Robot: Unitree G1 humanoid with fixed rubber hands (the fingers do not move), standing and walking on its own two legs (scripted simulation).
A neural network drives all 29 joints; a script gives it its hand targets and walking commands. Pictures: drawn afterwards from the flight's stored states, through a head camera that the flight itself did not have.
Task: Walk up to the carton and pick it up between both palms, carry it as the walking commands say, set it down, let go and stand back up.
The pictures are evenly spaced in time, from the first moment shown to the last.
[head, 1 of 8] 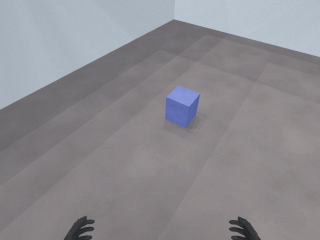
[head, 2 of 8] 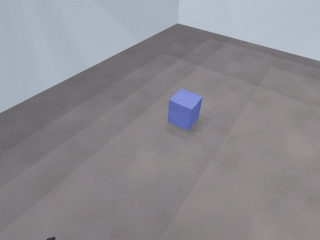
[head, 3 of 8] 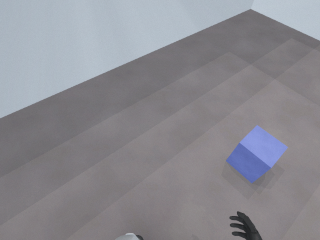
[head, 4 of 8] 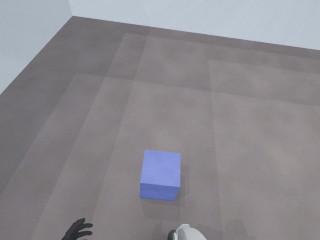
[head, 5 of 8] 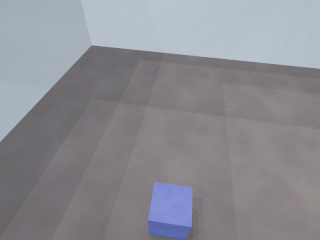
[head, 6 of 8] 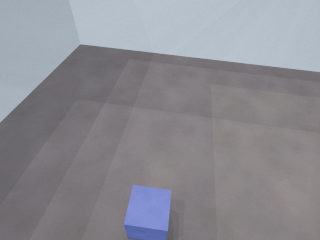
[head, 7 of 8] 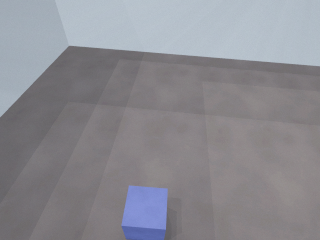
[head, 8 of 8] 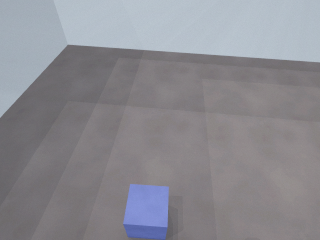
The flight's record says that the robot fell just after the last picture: no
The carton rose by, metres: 0.00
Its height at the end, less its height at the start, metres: +0.00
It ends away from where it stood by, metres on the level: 0.00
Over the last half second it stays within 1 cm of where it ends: yes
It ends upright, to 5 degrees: yes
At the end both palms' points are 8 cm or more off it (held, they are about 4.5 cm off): yes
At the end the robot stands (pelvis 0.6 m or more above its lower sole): yes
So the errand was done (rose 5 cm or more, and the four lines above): no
